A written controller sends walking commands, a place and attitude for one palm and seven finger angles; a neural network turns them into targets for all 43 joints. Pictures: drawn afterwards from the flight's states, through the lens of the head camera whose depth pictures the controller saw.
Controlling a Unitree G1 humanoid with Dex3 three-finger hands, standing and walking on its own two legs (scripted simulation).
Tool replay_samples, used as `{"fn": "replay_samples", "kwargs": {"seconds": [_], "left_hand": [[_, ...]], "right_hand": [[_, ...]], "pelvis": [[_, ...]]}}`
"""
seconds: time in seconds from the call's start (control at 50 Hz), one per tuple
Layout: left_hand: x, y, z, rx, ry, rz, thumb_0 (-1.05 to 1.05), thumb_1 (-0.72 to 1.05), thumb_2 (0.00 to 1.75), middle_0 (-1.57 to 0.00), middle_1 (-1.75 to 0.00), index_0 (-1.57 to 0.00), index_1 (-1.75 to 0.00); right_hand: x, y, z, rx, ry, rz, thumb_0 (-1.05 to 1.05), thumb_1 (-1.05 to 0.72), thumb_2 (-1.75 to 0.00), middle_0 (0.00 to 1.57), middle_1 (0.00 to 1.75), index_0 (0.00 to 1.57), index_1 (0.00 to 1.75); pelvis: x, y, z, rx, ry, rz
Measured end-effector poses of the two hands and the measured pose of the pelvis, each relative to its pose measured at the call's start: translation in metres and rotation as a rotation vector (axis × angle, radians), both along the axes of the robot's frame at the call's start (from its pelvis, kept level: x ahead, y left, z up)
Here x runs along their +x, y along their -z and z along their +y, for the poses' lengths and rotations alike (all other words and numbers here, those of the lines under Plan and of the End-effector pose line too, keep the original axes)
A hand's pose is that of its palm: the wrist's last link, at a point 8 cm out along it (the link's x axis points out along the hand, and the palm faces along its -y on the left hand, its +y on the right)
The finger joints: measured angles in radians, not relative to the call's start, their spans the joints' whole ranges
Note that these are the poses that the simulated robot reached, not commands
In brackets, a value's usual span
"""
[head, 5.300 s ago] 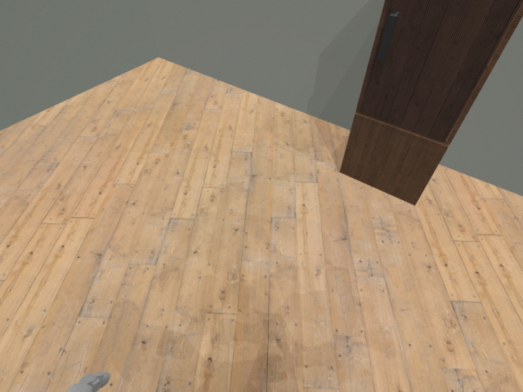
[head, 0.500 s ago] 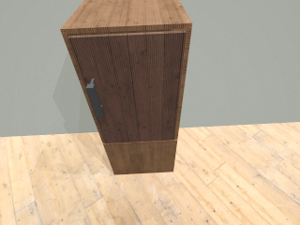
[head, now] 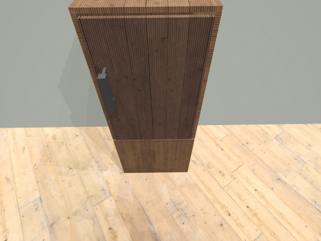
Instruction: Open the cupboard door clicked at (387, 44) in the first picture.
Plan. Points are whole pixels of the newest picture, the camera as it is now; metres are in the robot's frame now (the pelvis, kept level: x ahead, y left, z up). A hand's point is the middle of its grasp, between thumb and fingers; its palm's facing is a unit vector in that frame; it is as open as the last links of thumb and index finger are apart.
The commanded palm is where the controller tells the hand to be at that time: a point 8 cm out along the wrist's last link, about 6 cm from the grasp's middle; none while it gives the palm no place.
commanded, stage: look again from close up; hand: left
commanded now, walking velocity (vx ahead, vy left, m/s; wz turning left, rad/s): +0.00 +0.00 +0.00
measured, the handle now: (108, 90) +0.60 +0.22 +0.01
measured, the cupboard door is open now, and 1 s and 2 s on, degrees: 0 0 0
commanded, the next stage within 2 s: shuffle to correct the standing spot in 0.34 s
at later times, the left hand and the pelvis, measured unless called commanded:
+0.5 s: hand out of the picture +0.03 +0.20 -0.17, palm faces +0.00 -0.98 -0.22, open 7.4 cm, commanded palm none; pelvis +0.01 +0.02 +0.00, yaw -1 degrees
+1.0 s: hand out of the picture +0.08 +0.19 -0.17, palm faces +0.08 -0.97 -0.23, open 7.4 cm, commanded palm none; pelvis +0.07 +0.00 +0.00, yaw +3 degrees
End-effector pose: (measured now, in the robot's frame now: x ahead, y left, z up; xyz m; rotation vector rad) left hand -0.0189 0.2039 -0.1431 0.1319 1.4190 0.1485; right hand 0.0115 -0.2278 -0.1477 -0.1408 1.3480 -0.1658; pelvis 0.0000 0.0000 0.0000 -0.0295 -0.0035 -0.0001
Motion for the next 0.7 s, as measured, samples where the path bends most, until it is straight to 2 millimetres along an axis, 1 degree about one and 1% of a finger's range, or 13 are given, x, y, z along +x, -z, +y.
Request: {"fn": "replay_samples", "kwargs": {"seconds": [0.06, 0.16, 0.22, 0.3, 0.42, 0.54, 0.64, 0.7], "left_hand": [[0.007, 0.0, 0.015, 0.013, 0.002, -0.017, 0.01, 0.91, 0.9, -0.2, -0.3, -0.21, -0.3], [0.021, -0.003, 0.036, 0.038, 0.008, -0.058, 0.01, 0.91, 0.9, -0.2, -0.3, -0.2, -0.3], [0.029, -0.004, 0.045, 0.048, 0.017, -0.069, 0.01, 0.91, 0.9, -0.19, -0.3, -0.2, -0.3], [0.035, -0.006, 0.05, 0.052, 0.029, -0.069, 0.01, 0.91, 0.9, -0.19, -0.3, -0.2, -0.3], [0.039, -0.005, 0.05, 0.045, 0.038, -0.054, 0.01, 0.91, 0.9, -0.19, -0.3, -0.2, -0.3], [0.041, -0.002, 0.044, 0.032, 0.036, -0.04, 0.01, 0.91, 0.9, -0.19, -0.3, -0.2, -0.3], [0.042, 0.003, 0.036, 0.022, 0.017, -0.021, 0.01, 0.91, 0.9, -0.19, -0.3, -0.2, -0.3], [0.041, 0.007, 0.031, 0.019, -0.01, -0.012, 0.01, 0.91, 0.9, -0.19, -0.3, -0.2, -0.3]], "right_hand": [[0.003, -0.002, 0.007, -0.003, -0.016, -0.026, 0.02, -0.94, -0.9, 0.2, 0.3, 0.2, 0.3], [0.0, -0.002, 0.018, 0.0, -0.028, -0.015, 0.02, -0.94, -0.9, 0.2, 0.3, 0.2, 0.3], [-0.003, -0.002, 0.023, 0.005, -0.03, -0.002, 0.02, -0.94, -0.9, 0.2, 0.3, 0.2, 0.3], [-0.007, -0.002, 0.028, 0.011, -0.028, 0.017, 0.02, -0.94, -0.9, 0.2, 0.3, 0.2, 0.3], [-0.008, -0.003, 0.031, 0.015, -0.022, 0.038, 0.01, -0.93, -0.9, 0.2, 0.3, 0.2, 0.3], [-0.003, -0.001, 0.029, 0.018, -0.023, 0.047, 0.01, -0.92, -0.9, 0.2, 0.3, 0.2, 0.3], [0.006, 0.004, 0.023, 0.025, -0.026, 0.062, 0.01, -0.91, -0.9, 0.2, 0.3, 0.2, 0.3], [0.017, 0.007, 0.018, 0.023, -0.039, 0.072, 0.01, -0.91, -0.9, 0.2, 0.3, 0.2, 0.3]], "pelvis": [[0.001, 0.001, 0.006, 0.012, 0.002, 0.001], [0.002, 0.0, 0.015, 0.023, 0.008, -0.002], [0.003, 0.0, 0.019, 0.028, 0.011, -0.001], [0.005, -0.001, 0.022, 0.033, 0.014, 0.004], [0.008, -0.002, 0.023, 0.037, 0.018, 0.009], [0.015, 0.0, 0.02, 0.04, 0.013, 0.012], [0.029, 0.005, 0.013, 0.04, -0.001, 0.022], [0.04, 0.009, 0.01, 0.031, -0.015, 0.029]]}}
